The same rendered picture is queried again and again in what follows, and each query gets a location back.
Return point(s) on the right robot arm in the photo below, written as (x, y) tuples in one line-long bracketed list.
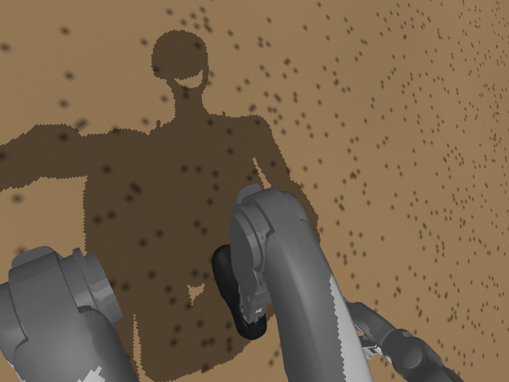
[(414, 360)]

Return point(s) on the right robot hand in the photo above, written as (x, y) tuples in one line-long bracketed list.
[(373, 326)]

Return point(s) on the right robot foot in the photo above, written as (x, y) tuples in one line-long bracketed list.
[(229, 290)]

